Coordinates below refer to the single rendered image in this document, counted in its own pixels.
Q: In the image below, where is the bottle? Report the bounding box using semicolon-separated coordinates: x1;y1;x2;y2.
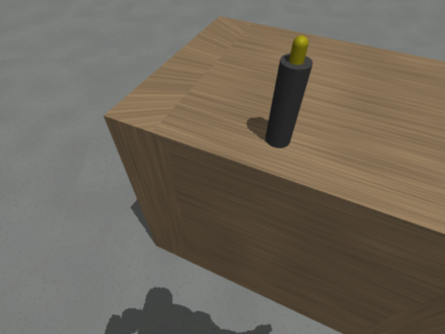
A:
266;35;313;148

